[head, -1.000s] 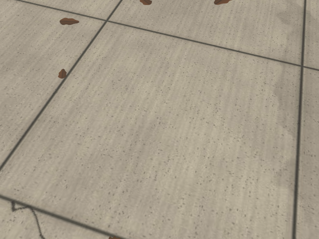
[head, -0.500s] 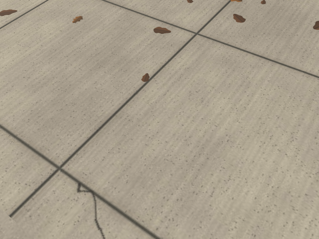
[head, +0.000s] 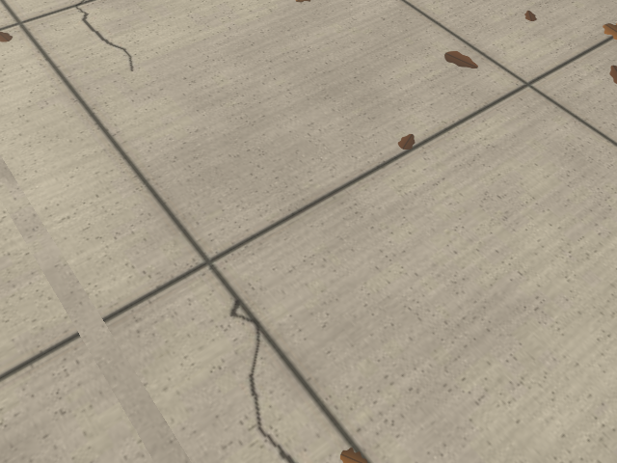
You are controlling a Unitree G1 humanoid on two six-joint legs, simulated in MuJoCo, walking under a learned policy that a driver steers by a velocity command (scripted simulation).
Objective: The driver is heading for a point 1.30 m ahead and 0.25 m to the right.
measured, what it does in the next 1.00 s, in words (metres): steps on the spot: right foot, then left foot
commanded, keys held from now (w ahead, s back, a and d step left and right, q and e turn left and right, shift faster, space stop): q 0.04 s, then no key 0.96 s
